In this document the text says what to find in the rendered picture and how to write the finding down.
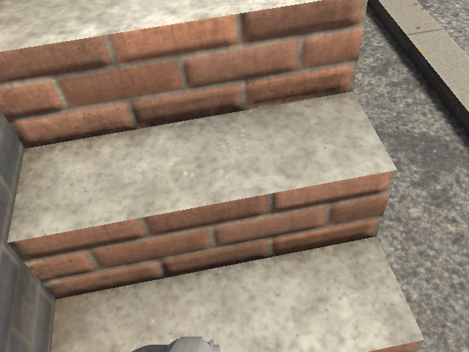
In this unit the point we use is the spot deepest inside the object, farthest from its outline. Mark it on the robot left thigh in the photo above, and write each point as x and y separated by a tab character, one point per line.
193	344

